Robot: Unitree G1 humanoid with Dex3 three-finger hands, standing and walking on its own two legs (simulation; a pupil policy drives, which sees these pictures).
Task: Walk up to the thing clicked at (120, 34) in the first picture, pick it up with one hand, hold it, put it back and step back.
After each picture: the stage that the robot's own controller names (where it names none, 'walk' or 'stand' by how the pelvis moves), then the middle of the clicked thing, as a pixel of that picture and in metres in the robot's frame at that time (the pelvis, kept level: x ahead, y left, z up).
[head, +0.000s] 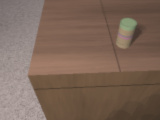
stand; (125, 33) +0.60 -0.16 +0.05
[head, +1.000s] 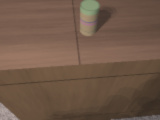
sink last; (88, 18) +0.57 +0.02 +0.08
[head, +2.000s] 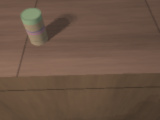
rise first; (35, 27) +0.51 +0.22 +0.10
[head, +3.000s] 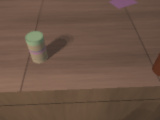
stand; (37, 47) +0.51 +0.21 +0.05
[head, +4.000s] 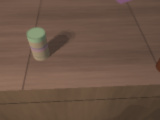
stand; (38, 44) +0.51 +0.20 +0.05
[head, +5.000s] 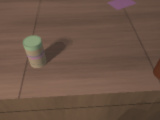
stand; (35, 52) +0.49 +0.21 +0.05
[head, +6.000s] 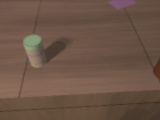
stand; (35, 51) +0.49 +0.21 +0.05
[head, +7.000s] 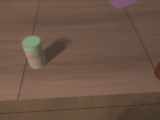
stand; (34, 52) +0.48 +0.21 +0.05
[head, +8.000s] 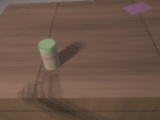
rise first; (49, 54) +0.49 +0.19 +0.05
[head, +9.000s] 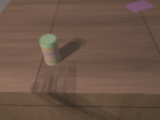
go down; (50, 50) +0.50 +0.20 +0.05
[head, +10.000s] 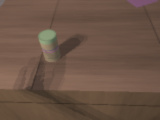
go down; (50, 46) +0.50 +0.19 +0.06
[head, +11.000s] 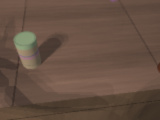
go down; (28, 51) +0.46 +0.18 +0.08
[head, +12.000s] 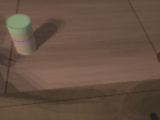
close in; (22, 35) +0.49 +0.19 +0.09
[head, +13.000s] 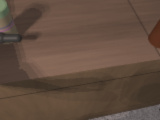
close; (1, 22) +0.51 +0.21 +0.12
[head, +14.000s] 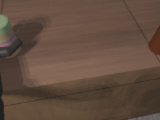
lift; (3, 37) +0.47 +0.22 +0.11
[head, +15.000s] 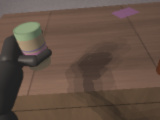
lift; (33, 47) +0.35 +0.15 +0.24
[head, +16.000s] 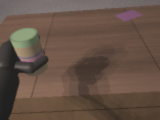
hold; (30, 52) +0.33 +0.17 +0.23
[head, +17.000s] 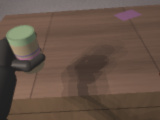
hold; (27, 50) +0.33 +0.17 +0.24
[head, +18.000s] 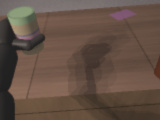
crouch; (27, 31) +0.38 +0.17 +0.27
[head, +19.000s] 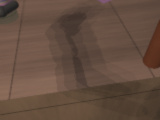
lower; out of the picture +0.49 +0.21 +0.27
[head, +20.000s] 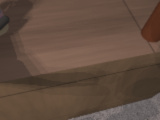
lower; out of the picture +0.53 +0.21 +0.12
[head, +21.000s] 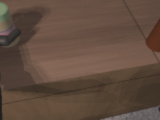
lower; (2, 26) +0.50 +0.20 +0.11
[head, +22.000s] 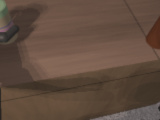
lower; (0, 22) +0.51 +0.20 +0.11
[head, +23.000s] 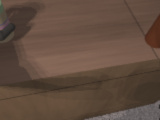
lower; out of the picture +0.51 +0.21 +0.11
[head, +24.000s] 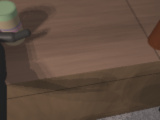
open; (9, 24) +0.51 +0.19 +0.11
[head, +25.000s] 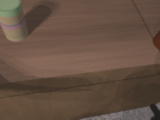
sink last; (12, 19) +0.50 +0.18 +0.11
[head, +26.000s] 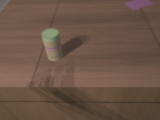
sink last; (52, 45) +0.51 +0.19 +0.09
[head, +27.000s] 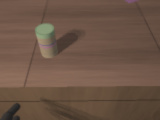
stand; (47, 41) +0.50 +0.18 +0.09
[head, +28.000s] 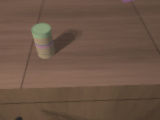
stand; (44, 41) +0.50 +0.18 +0.10
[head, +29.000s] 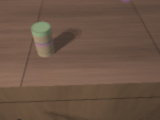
stand; (43, 40) +0.50 +0.18 +0.10
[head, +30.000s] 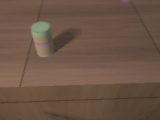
stand; (43, 40) +0.50 +0.18 +0.10
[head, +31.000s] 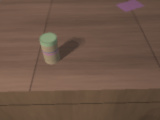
stand; (50, 48) +0.52 +0.17 +0.05
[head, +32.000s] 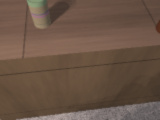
walk; (39, 10) +0.59 +0.19 +0.07
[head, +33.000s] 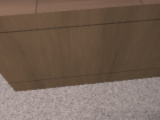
walk; out of the picture +0.87 +0.21 +0.07
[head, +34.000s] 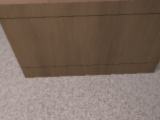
stand; out of the picture +1.15 +0.21 +0.07
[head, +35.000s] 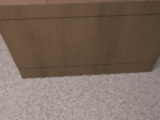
stand; out of the picture +1.13 +0.20 +0.04
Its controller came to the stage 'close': yes
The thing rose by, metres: 0.21
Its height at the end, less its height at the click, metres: +0.00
